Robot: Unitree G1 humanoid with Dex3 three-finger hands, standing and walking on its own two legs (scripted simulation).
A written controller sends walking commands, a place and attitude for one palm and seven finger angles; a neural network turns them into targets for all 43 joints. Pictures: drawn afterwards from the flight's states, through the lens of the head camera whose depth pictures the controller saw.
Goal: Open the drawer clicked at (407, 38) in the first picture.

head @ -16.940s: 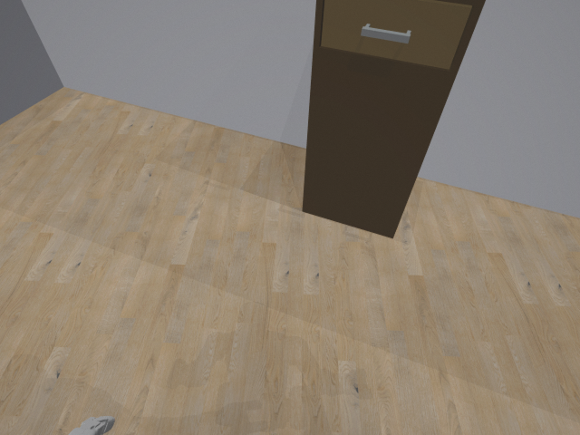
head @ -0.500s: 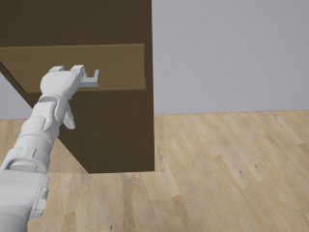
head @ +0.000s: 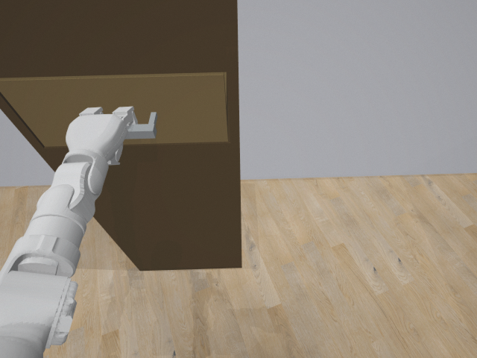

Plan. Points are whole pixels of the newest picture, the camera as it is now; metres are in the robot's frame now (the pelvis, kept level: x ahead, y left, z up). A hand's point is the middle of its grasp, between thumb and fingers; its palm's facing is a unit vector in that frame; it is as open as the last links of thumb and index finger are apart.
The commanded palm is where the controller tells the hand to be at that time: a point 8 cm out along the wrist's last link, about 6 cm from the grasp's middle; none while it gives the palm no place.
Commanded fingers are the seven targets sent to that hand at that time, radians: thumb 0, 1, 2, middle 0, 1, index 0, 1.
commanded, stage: close the thumb around the handle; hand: left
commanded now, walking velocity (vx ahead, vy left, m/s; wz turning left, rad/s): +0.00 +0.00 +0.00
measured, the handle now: (120, 125) +0.50 +0.23 +0.10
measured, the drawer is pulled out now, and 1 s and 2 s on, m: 0.00 0.02 0.12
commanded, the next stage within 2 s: pull the drawer open in 0.10 s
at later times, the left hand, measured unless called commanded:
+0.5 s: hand (111, 162) +0.43 +0.23 +0.08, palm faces +0.01 -0.05 -1.00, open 5.5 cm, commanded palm +0.38 +0.23 +0.13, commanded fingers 0.00 0.90 0.90 -0.40 -1.35 -0.40 -1.35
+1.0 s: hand (109, 166) +0.42 +0.23 +0.08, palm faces -0.04 -0.03 -1.00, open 5.6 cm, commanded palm +0.38 +0.23 +0.13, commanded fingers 0.00 0.90 0.90 -0.40 -1.35 -0.40 -1.35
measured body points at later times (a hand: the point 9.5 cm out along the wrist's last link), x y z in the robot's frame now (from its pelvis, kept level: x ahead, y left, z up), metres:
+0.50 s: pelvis +0.01 +0.00 +0.00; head +0.06 -0.02 +0.45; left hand +0.42 +0.23 +0.13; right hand +0.09 -0.27 -0.13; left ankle -0.01 +0.08 -0.72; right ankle -0.02 -0.12 -0.72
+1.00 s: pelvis +0.01 -0.01 +0.00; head +0.05 -0.03 +0.45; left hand +0.42 +0.23 +0.14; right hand +0.13 -0.27 -0.13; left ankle -0.01 +0.08 -0.72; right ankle -0.02 -0.12 -0.72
